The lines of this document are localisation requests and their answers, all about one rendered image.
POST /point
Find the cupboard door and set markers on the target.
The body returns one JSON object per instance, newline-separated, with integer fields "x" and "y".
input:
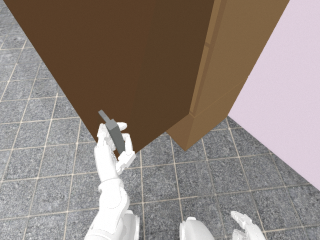
{"x": 137, "y": 60}

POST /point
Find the robot right thigh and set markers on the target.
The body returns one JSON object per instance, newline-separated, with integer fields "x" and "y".
{"x": 194, "y": 230}

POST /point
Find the right robot hand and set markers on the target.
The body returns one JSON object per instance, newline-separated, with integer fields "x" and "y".
{"x": 252, "y": 231}

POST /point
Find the left robot forearm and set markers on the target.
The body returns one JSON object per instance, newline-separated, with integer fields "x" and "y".
{"x": 113, "y": 204}

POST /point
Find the left robot hand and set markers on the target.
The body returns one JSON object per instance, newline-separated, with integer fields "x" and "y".
{"x": 105, "y": 158}

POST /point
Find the right robot shin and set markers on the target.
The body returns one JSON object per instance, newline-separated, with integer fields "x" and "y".
{"x": 191, "y": 218}

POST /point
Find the handle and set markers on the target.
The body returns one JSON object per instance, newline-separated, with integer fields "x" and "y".
{"x": 114, "y": 131}

